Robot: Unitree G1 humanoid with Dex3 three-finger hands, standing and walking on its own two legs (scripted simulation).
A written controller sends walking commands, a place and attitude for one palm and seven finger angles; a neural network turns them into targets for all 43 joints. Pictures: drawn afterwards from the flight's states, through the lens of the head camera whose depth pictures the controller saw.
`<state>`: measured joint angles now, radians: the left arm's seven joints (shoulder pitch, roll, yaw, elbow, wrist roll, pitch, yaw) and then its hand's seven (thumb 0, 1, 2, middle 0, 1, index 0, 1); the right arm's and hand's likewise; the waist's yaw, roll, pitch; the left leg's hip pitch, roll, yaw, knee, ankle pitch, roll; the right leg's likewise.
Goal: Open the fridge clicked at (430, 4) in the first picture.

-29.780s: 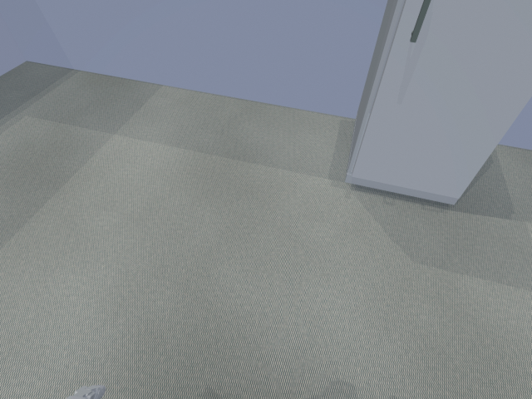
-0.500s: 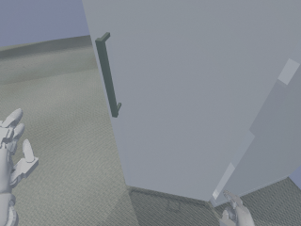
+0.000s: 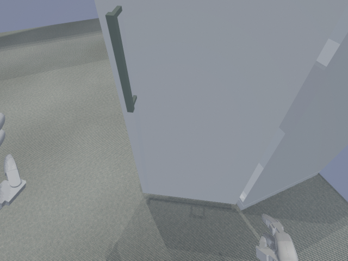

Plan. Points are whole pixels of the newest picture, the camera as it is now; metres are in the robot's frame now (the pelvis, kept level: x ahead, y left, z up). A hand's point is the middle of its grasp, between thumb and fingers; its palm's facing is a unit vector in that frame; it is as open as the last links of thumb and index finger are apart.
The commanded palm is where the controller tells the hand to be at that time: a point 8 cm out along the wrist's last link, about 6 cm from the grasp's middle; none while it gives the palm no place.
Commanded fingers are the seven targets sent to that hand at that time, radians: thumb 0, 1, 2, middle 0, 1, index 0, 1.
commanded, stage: step back with the hand held close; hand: left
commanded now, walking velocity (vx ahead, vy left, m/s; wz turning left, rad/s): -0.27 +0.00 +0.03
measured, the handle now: (125, 66) +0.53 +0.18 +0.17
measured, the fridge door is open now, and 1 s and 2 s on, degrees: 60 60 60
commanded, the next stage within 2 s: stop stepping back and stand still in 0.58 s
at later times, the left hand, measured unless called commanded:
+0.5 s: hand out of the picture +0.10 +0.29 +0.17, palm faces +0.55 -0.73 -0.40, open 7.4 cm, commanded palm +0.04 +0.32 +0.19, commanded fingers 0.00 0.90 0.90 -0.20 -0.30 -0.20 -0.30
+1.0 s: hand out of the picture -0.06 +0.29 +0.19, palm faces +0.45 -0.85 -0.26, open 7.4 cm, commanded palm -0.12 +0.33 +0.19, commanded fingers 0.00 0.90 0.90 -0.20 -0.30 -0.20 -0.30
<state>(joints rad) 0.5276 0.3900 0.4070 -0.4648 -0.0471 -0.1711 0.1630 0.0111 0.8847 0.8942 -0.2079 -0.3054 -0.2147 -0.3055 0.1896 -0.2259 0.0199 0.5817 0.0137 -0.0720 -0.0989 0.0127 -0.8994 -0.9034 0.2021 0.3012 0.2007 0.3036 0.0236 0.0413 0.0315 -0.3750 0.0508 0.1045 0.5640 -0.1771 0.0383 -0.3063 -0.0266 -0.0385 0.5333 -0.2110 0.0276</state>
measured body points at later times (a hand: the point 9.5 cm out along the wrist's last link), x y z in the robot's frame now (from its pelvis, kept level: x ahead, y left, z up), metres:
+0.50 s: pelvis -0.08 +0.01 -0.02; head -0.07 +0.03 +0.43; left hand +0.07 +0.32 +0.19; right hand +0.11 -0.22 -0.08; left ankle +0.07 +0.10 -0.72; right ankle +0.05 -0.13 -0.73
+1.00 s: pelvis -0.25 +0.03 +0.00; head -0.28 +0.08 +0.45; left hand -0.09 +0.33 +0.21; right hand -0.10 -0.18 -0.06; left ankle -0.08 +0.13 -0.72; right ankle -0.28 -0.06 -0.67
